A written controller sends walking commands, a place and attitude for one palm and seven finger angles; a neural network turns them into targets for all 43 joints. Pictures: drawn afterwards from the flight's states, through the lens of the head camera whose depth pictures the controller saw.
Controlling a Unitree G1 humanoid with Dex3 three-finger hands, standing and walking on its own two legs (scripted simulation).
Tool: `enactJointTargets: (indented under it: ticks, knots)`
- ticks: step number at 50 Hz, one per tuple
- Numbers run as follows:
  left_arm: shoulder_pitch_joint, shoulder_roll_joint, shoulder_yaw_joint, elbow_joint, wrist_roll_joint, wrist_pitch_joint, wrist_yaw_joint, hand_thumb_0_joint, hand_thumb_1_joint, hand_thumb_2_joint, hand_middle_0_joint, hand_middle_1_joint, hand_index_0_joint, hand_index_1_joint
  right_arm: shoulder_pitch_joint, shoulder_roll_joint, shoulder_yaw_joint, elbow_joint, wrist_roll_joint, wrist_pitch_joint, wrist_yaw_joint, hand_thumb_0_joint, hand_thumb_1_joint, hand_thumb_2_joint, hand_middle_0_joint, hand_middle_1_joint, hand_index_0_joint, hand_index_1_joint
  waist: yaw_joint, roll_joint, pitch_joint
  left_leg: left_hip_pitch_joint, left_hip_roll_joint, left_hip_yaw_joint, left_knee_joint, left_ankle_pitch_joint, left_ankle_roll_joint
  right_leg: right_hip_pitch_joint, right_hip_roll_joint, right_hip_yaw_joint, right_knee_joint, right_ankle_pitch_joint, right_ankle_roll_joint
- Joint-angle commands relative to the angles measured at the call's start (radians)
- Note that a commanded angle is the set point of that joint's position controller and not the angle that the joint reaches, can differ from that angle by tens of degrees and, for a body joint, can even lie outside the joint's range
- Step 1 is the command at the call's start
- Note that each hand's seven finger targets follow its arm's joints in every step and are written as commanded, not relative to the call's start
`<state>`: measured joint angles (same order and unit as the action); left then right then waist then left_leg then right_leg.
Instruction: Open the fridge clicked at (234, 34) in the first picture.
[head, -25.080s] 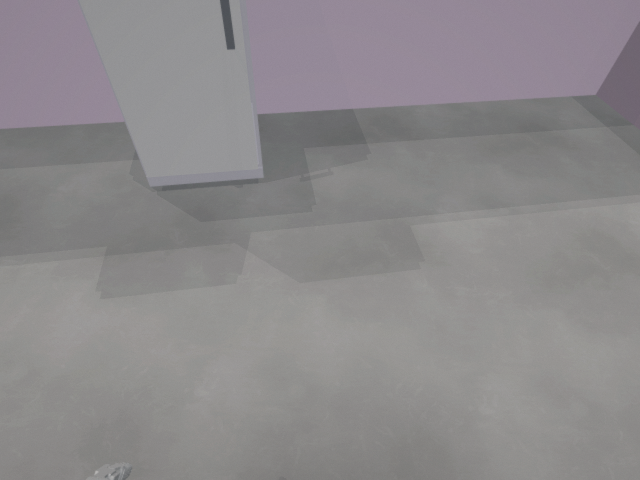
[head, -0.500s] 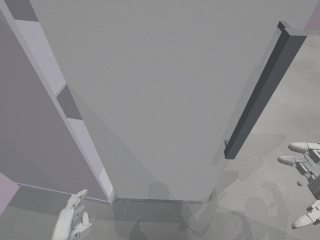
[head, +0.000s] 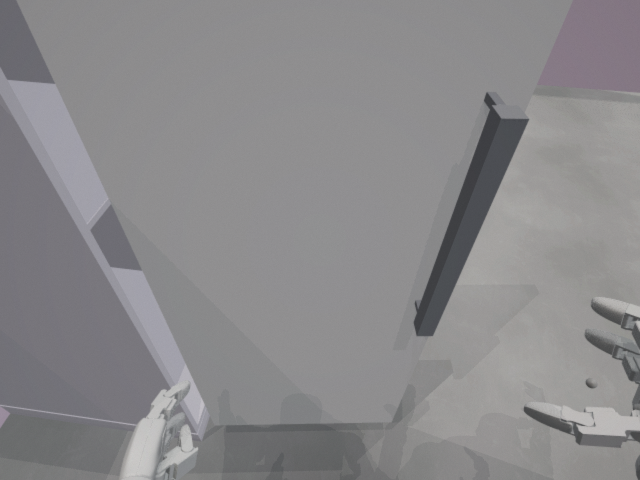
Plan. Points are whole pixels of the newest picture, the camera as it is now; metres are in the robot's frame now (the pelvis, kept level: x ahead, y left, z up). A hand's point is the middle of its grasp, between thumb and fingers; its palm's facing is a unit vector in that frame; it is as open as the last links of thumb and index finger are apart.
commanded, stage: draw the hand back to the body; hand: right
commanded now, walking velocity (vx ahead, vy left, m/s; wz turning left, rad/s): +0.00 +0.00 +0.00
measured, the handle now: (450, 238) +0.40 -0.18 +0.11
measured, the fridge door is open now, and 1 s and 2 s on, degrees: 81 81 81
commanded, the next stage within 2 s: step back with the hand held close in 0.84 s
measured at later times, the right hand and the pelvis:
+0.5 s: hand (608, 335) +0.22 -0.26 +0.17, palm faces +0.46 +0.80 -0.38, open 8.4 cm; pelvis +0.02 +0.01 +0.02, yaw +1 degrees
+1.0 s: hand (601, 347) +0.21 -0.25 +0.17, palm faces +0.45 +0.81 -0.37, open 7.4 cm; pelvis +0.01 +0.02 +0.02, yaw +1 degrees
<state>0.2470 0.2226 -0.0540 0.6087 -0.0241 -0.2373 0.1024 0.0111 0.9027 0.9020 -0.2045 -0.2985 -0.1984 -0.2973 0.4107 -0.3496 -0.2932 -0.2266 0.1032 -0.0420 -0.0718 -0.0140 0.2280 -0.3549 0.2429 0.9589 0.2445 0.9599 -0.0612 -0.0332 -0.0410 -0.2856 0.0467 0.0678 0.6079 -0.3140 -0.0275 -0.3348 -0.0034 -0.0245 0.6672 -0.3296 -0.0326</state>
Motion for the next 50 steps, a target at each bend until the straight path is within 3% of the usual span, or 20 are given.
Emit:
enactJointTargets:
  ticks: [1,3,7,15,16,20,23,26,30,31,36,41,42,46,48,49,50]
  knots:
    - [-0.122,0.14,0.057,-0.132,0.007,-0.033,0.007,0.0,0.9,0.9,-0.2,-0.3,-0.2,-0.3,-0.151,-0.204,-0.116,-0.239,-0.029,-0.054,-0.066,0.0,-0.102,-0.515,0.227,0.767,0.227,0.767,0.008,-0.043,-0.045,0.049,-0.027,-0.022,-0.124,0.099,0.054,0.098,-0.036,0.091,-0.227,0.104,0.019]
    - [-0.123,0.13,0.055,-0.128,0.01,-0.023,0.002,0.0,0.9,0.9,-0.2,-0.3,-0.2,-0.3,-0.147,-0.186,-0.103,-0.241,-0.034,-0.051,-0.068,0.0,-0.175,-0.55,0.225,0.725,0.225,0.725,0.006,-0.053,-0.05,0.075,-0.024,-0.019,-0.135,0.131,0.052,0.131,-0.033,0.083,-0.236,0.165,0.023]
    - [-0.141,0.126,0.055,-0.123,0.013,-0.002,-0.003,0.0,0.9,0.9,-0.2,-0.3,-0.2,-0.3,-0.119,-0.172,-0.104,-0.235,-0.033,-0.045,-0.064,0.0,-0.32,-0.62,0.22,0.64,0.22,0.64,-0.001,-0.017,-0.026,0.112,-0.025,-0.015,-0.166,0.158,0.049,0.161,-0.034,0.069,-0.257,0.218,0.021]
    - [-0.156,0.115,0.062,-0.124,0.018,0.017,-0.018,0.0,0.9,0.9,-0.2,-0.3,-0.2,-0.3,-0.092,-0.2,-0.156,-0.318,-0.028,-0.056,-0.058,0.0,-0.61,-0.76,0.21,0.47,0.21,0.47,-0.017,-0.033,-0.046,0.174,-0.024,-0.017,-0.198,0.256,0.047,0.22,-0.029,0.042,-0.268,0.341,0.022]
    - [-0.164,0.12,0.064,-0.123,0.02,0.019,-0.016,0.0,0.9,0.9,-0.2,-0.3,-0.2,-0.3,-0.082,-0.221,-0.177,-0.323,-0.029,-0.055,-0.059,0.0,-0.646,-0.777,0.209,0.449,0.209,0.449,-0.023,-0.022,-0.04,0.182,-0.026,-0.016,-0.209,0.271,0.047,0.222,-0.028,0.035,-0.268,0.348,0.018]
    - [-0.164,0.11,0.065,-0.126,0.02,0.027,-0.02,0.0,0.9,0.9,-0.2,-0.3,-0.2,-0.3,-0.079,-0.207,-0.175,-0.356,-0.025,-0.062,-0.053,0.0,-0.791,-0.848,0.204,0.364,0.204,0.364,-0.021,-0.048,-0.042,0.19,-0.024,-0.019,-0.215,0.293,0.044,0.236,-0.023,0.024,-0.267,0.359,0.017]
    - [-0.169,0.11,0.068,-0.126,0.021,0.032,-0.019,0.0,0.9,0.9,-0.2,-0.3,-0.2,-0.3,-0.082,-0.207,-0.178,-0.374,-0.022,-0.066,-0.05,0.0,-0.9,-0.9,0.2,0.3,0.2,0.3,-0.021,-0.031,-0.034,0.194,-0.023,-0.021,-0.227,0.315,0.042,0.243,-0.021,0.015,-0.267,0.361,0.011]
    - [-0.171,0.115,0.075,-0.122,0.02,0.046,-0.017,0.0,0.9,0.9,-0.2,-0.3,-0.2,-0.3,-0.034,-0.191,-0.174,-0.303,-0.017,-0.059,-0.043,0.0,-0.9,-0.9,0.2,0.3,0.2,0.3,-0.022,0.042,0.009,0.175,-0.028,-0.02,-0.251,0.296,0.037,0.233,-0.022,0.006,-0.274,0.327,0.005]
    - [-0.176,0.109,0.072,-0.124,0.022,0.052,-0.014,0.0,0.9,0.9,-0.2,-0.3,-0.2,-0.3,-0.079,-0.202,-0.175,-0.336,-0.021,-0.067,-0.043,0.0,-0.9,-0.9,0.2,0.3,0.2,0.3,-0.019,-0.023,-0.015,0.18,-0.024,-0.028,-0.251,0.276,0.035,0.25,-0.013,0.0,-0.277,0.303,0.003]
    - [-0.179,0.114,0.076,-0.123,0.024,0.049,-0.01,0.0,0.9,0.9,-0.2,-0.3,-0.2,-0.3,-0.08,-0.218,-0.187,-0.345,-0.021,-0.068,-0.044,0.0,-0.9,-0.9,0.2,0.3,0.2,0.3,-0.023,-0.005,-0.02,0.184,-0.026,-0.028,-0.264,0.283,0.035,0.257,-0.014,-0.001,-0.277,0.307,0.001]
    - [-0.188,0.11,0.073,-0.119,0.026,0.042,-0.006,0.0,0.9,0.9,-0.2,-0.3,-0.2,-0.3,-0.105,-0.223,-0.183,-0.362,-0.023,-0.073,-0.046,0.0,-0.9,-0.9,0.2,0.3,0.2,0.3,-0.022,-0.027,-0.002,0.175,-0.029,-0.033,-0.29,0.244,0.034,0.264,-0.008,-0.003,-0.285,0.277,0.001]
    - [-0.186,0.109,0.073,-0.112,0.03,0.043,-0.004,0.0,0.9,0.9,-0.2,-0.3,-0.2,-0.3,-0.075,-0.213,-0.185,-0.316,-0.017,-0.071,-0.041,0.0,-0.9,-0.9,0.2,0.3,0.2,0.3,-0.024,0.013,0.015,0.176,-0.032,-0.035,-0.306,0.231,0.031,0.261,-0.006,-0.004,-0.295,0.264,-0.002]
    - [-0.189,0.105,0.069,-0.112,0.027,0.046,-0.006,0.0,0.9,0.9,-0.2,-0.3,-0.2,-0.3,-0.081,-0.189,-0.161,-0.309,-0.018,-0.07,-0.038,0.0,-0.9,-0.9,0.2,0.3,0.2,0.3,-0.017,-0.006,0.034,0.166,-0.031,-0.036,-0.306,0.21,0.03,0.26,-0.009,-0.005,-0.301,0.248,-0.001]
    - [-0.191,0.111,0.074,-0.11,0.031,0.042,-0.004,0.0,0.9,0.9,-0.2,-0.3,-0.2,-0.3,-0.072,-0.208,-0.182,-0.306,-0.017,-0.073,-0.037,0.0,-0.9,-0.9,0.2,0.3,0.2,0.3,-0.026,0.008,0.013,0.182,-0.034,-0.035,-0.314,0.213,0.029,0.268,-0.006,-0.005,-0.307,0.251,-0.002]
    - [-0.202,0.105,0.067,-0.119,0.032,0.04,-0.009,0.0,0.9,0.9,-0.2,-0.3,-0.2,-0.3,-0.145,-0.171,-0.12,-0.381,-0.022,-0.079,-0.031,0.0,-0.9,-0.9,0.2,0.3,0.2,0.3,-0.015,-0.031,-0.001,0.184,-0.032,-0.039,-0.311,0.212,0.029,0.282,-0.002,-0.002,-0.309,0.249,-0.003]
    - [-0.205,0.121,0.06,-0.16,0.023,0.064,-0.014,0.0,0.9,0.9,-0.2,-0.3,-0.2,-0.3,-0.307,-0.325,-0.266,-0.484,-0.039,-0.131,-0.053,0.0,-0.9,-0.9,0.2,0.3,0.2,0.3,0.022,-0.017,0.085,0.082,0.011,-0.131,-0.372,0.247,0.028,0.196,-0.016,0.01,-0.268,0.183,-0.014]
    - [-0.193,0.111,0.063,-0.128,0.031,0.082,-0.012,0.0,0.9,0.9,-0.2,-0.3,-0.2,-0.3,-0.169,-0.242,-0.214,-0.359,-0.039,-0.133,-0.049,0.0,-0.9,-0.9,0.2,0.3,0.2,0.3,0.03,0.052,0.084,0.063,0.032,-0.13,-0.379,0.238,0.033,0.195,-0.009,0.022,-0.244,0.176,-0.013]
